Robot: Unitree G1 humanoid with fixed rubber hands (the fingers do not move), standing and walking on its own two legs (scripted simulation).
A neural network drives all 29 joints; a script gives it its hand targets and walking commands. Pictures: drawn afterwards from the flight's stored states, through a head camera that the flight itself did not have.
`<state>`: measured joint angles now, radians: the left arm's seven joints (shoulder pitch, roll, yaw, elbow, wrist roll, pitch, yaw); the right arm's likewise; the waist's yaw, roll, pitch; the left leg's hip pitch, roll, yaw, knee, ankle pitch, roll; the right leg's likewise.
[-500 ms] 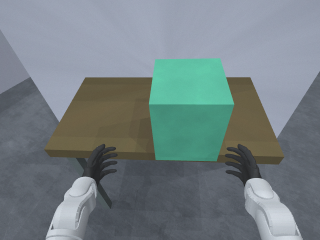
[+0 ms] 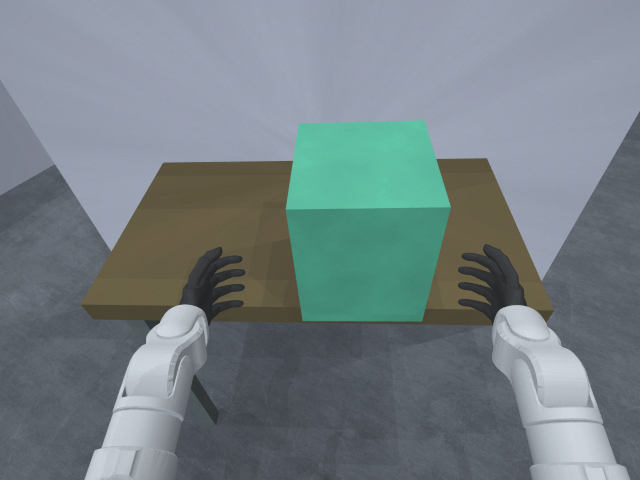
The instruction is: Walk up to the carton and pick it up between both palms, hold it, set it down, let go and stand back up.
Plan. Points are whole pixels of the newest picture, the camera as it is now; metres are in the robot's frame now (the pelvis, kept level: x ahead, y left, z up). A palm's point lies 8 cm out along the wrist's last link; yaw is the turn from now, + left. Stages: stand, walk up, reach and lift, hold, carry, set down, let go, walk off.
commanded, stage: reach and lift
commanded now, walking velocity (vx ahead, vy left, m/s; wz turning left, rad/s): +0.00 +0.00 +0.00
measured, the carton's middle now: (361, 224) +0.49 -0.05 +0.04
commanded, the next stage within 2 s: none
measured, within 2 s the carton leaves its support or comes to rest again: neither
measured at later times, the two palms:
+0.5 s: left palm (203, 227) +0.37 +0.15 +0.17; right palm (528, 227) +0.34 -0.22 +0.16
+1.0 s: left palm (211, 167) +0.43 +0.14 +0.21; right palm (522, 167) +0.40 -0.23 +0.20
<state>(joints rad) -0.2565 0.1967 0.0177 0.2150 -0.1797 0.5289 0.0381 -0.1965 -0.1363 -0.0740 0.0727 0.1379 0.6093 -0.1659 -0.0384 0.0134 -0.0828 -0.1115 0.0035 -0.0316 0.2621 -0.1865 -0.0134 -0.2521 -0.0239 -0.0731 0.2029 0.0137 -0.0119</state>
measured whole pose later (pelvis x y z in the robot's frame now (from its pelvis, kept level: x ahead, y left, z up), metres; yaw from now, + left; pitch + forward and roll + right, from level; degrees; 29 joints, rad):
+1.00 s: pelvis +0.00 +0.00 +0.00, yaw +0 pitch +6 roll +1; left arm -1.00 0.22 0.09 0.85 -0.19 0.54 0.14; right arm -0.95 -0.28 -0.16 0.81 0.17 0.54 -0.12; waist -0.05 0.02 -0.18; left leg -0.18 -0.01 -0.02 0.27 -0.18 -0.01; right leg -0.34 -0.03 -0.06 0.24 0.00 -0.01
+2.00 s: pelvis +0.02 +0.00 +0.00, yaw +1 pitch +17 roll +1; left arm -1.11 0.22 0.10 1.12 -0.14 0.23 0.13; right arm -1.05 -0.25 -0.21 1.06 0.09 0.25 -0.10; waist -0.09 0.03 -0.18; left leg -0.31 -0.01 -0.05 0.10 -0.09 -0.02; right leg -0.42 -0.04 -0.09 0.01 0.12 -0.01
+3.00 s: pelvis +0.04 +0.01 +0.00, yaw +0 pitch +12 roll +0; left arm -0.91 -0.09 0.49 0.80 0.39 0.22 0.02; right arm -0.88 0.10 -0.64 0.67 -0.42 0.24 0.04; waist -0.10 0.05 -0.10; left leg -0.09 0.00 -0.04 -0.08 -0.04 0.00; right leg -0.25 -0.02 -0.08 -0.09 0.13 0.00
